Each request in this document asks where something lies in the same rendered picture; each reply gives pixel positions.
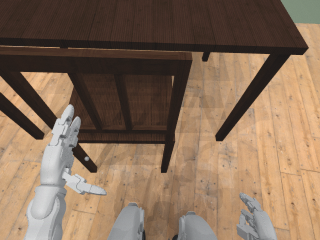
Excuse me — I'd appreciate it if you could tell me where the left robot hand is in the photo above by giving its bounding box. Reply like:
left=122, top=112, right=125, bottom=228
left=40, top=104, right=107, bottom=196

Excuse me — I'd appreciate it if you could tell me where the chair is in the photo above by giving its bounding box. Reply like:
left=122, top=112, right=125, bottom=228
left=0, top=46, right=193, bottom=173

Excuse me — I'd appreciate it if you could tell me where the right robot hand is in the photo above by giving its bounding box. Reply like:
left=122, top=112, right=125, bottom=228
left=236, top=192, right=278, bottom=240

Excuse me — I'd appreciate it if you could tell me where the table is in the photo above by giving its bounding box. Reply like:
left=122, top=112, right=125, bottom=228
left=0, top=0, right=309, bottom=142

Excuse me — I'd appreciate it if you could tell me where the left robot forearm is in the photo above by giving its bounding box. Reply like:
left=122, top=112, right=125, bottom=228
left=23, top=184, right=67, bottom=240

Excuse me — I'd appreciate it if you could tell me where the robot right thigh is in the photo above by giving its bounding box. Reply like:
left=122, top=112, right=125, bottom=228
left=179, top=214, right=218, bottom=240

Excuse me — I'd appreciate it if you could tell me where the robot left thigh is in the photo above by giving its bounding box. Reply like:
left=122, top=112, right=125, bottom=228
left=107, top=206, right=145, bottom=240

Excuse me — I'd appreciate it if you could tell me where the robot thigh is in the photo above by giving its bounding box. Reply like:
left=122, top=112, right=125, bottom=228
left=179, top=214, right=218, bottom=240
left=107, top=206, right=145, bottom=240

